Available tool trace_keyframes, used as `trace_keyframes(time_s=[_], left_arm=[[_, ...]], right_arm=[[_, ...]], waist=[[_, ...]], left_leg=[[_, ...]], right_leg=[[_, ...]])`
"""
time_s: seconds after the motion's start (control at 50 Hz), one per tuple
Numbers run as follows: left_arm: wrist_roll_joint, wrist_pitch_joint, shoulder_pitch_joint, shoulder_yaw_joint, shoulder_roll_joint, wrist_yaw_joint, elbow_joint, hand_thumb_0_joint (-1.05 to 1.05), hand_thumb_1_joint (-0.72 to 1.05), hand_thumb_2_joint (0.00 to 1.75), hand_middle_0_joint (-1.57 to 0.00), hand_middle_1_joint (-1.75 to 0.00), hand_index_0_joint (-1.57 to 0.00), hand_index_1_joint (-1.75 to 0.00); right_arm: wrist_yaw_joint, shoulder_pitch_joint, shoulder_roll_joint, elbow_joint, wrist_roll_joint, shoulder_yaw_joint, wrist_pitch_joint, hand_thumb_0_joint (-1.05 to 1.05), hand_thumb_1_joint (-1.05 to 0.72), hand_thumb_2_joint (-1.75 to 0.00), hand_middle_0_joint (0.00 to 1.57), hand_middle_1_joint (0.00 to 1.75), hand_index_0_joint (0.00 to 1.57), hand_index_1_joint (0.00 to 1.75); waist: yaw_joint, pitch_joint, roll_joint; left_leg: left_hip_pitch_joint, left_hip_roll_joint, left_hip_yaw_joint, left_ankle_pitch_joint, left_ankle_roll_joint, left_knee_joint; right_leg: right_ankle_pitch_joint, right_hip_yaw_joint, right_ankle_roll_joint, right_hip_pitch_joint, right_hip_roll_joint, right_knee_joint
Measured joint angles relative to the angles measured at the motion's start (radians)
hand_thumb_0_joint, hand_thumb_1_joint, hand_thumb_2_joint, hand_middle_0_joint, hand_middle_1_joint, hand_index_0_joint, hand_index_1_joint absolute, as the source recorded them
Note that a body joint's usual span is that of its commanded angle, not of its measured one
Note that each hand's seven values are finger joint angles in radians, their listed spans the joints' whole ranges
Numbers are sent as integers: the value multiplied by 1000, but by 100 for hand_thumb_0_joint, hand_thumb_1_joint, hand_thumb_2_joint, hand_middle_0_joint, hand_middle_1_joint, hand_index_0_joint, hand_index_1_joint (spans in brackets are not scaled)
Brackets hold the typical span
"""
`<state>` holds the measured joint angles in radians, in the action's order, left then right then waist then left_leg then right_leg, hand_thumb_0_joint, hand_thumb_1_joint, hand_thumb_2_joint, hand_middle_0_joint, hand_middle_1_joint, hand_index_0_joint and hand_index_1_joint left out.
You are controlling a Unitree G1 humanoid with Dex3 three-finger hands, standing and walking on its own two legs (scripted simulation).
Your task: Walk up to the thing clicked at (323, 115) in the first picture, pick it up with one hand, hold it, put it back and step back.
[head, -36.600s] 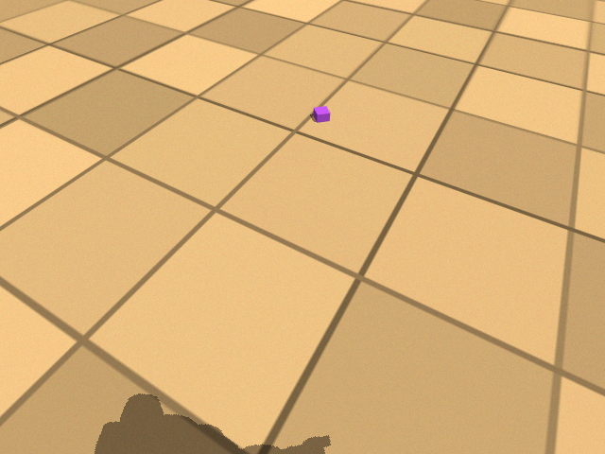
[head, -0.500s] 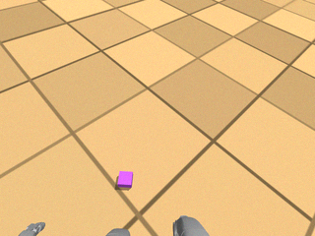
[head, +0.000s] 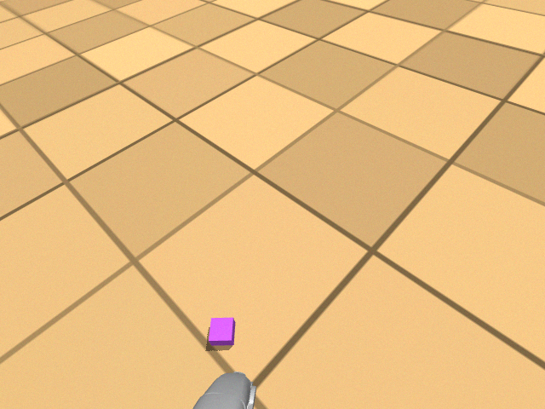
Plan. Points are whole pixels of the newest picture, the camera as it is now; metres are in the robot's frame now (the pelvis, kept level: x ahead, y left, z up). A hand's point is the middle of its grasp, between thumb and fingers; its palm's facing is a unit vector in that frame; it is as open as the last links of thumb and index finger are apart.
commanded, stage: walk up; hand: left
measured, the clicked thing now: (222, 331) +0.46 +0.25 -0.74
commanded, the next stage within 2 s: none
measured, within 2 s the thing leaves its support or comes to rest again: neither
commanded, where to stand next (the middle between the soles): +0.08 +0.01 m, yaw +0 degrees
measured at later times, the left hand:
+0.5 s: hand out of the picture +0.04 +0.35 -0.15, palm faces +0.05 -0.91 -0.42, open 7.4 cm
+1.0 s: hand out of the picture +0.06 +0.32 -0.16, palm faces +0.01 -0.90 -0.43, open 7.4 cm
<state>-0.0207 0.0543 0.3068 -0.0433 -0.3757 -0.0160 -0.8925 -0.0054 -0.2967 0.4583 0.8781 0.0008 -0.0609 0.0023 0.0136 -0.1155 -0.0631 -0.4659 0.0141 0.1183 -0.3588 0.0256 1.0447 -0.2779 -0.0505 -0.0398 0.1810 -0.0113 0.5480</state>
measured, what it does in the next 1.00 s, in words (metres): steps on the spot: left foot, then right foot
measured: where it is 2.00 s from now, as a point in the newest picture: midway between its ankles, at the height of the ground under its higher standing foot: outside the picture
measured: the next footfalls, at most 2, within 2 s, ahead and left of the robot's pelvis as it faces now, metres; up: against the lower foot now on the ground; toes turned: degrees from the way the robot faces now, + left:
left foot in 0.40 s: +0.00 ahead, +0.20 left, +0.00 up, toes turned +3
right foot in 0.76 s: +0.16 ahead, -0.07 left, +0.00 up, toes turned +1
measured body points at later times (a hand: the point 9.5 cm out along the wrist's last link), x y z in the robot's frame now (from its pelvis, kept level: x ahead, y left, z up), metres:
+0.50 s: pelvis -0.01 +0.06 -0.02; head +0.00 +0.07 +0.43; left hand +0.04 +0.40 -0.13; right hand +0.07 -0.26 -0.12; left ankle -0.04 +0.19 -0.73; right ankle +0.02 -0.07 -0.69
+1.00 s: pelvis -0.05 +0.05 -0.03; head +0.01 +0.04 +0.41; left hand +0.06 +0.37 -0.13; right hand +0.07 -0.25 -0.16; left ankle -0.09 +0.18 -0.70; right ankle +0.12 -0.07 -0.73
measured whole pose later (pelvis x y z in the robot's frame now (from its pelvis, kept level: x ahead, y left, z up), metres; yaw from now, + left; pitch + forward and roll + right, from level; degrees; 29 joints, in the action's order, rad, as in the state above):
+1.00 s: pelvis -0.05 +0.05 -0.03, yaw +3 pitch -4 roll +0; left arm -0.04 -0.01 0.10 -0.02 -0.35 0.02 -0.85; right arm 0.00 -0.16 0.41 0.87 0.00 -0.04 0.06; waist 0.01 -0.19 -0.05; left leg -0.36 0.02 0.04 -0.58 0.02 1.04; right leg -0.11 0.00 -0.01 0.51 0.04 0.66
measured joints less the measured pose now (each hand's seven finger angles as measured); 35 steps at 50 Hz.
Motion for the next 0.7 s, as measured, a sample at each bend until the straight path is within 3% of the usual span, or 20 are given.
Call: trace_keyframes(time_s=[0.06,0.14,0.2,0.28,0.38,0.42,0.46,0.52,0.62,0.7], left_arm=[[7,6,3,15,16,21,-6,1,90,89,-20,-30,-20,-30],[14,-9,-29,16,28,49,10,1,90,89,-20,-30,-20,-30],[12,-21,-65,11,30,62,34,1,90,89,-20,-30,-20,-30],[0,-14,-102,6,24,70,70,1,90,89,-20,-30,-21,-30],[-22,-6,-97,2,-8,44,101,0,90,89,-20,-30,-21,-30],[-23,-20,-83,-6,-38,30,101,0,90,89,-20,-30,-21,-30],[-20,-48,-59,-16,-44,29,73,0,90,89,-20,-30,-20,-30],[-11,-65,-42,-12,-55,13,24,1,90,89,-20,-30,-20,-30],[10,-63,-36,-24,-72,-4,8,1,91,89,-20,-30,-20,-30],[27,-66,-64,-10,-50,4,-8,1,91,89,-20,-30,-20,-30]], right_arm=[[6,17,3,-1,-1,-5,22,1,-91,-90,20,30,20,30],[5,40,-14,1,-6,-7,61,0,-91,-90,20,30,20,30],[7,48,-31,-3,-14,-5,81,0,-91,-90,20,30,20,30],[16,53,-42,-10,-24,-4,89,0,-91,-90,20,30,20,30],[39,44,-44,4,-26,-2,42,1,-91,-90,20,30,20,30],[39,42,-58,8,-30,-5,2,1,-91,-90,20,30,21,30],[31,24,-64,-4,-36,0,-36,0,-91,-90,20,30,21,30],[20,-11,-67,-6,-28,9,-64,0,-91,-90,21,30,21,30],[-3,-27,-57,-12,-20,17,-86,0,-90,-90,21,30,21,31],[-17,13,-37,-21,-13,13,-45,0,-90,-90,21,30,21,31]], waist=[[-9,-23,-38],[-19,-61,-56],[-25,-75,-53],[-29,-72,-40],[-24,-22,4],[-6,-14,75],[-3,9,105],[-25,39,111],[-18,2,145],[-16,-46,128]], left_leg=[[-28,8,34,54,-14,-50],[-40,48,65,37,-27,-21],[-27,67,58,-2,-35,26],[26,50,27,-54,-40,23],[169,-22,-46,-136,-15,-273],[228,9,-89,-33,-29,-376],[238,17,-109,-43,-34,-356],[273,-1,-85,-37,-21,-394],[332,-24,-92,-16,-40,-454],[314,-45,-100,-45,-51,-405]], right_leg=[[22,0,-2,-15,-13,-37],[18,-5,-2,10,-3,-14],[6,-12,2,51,17,25],[-12,-27,14,107,51,80],[-59,-49,24,151,108,159],[-129,-1,1,182,146,255],[-226,76,-1,235,96,413],[-201,99,7,290,33,513],[-107,120,29,339,37,423],[-22,76,40,298,51,246]])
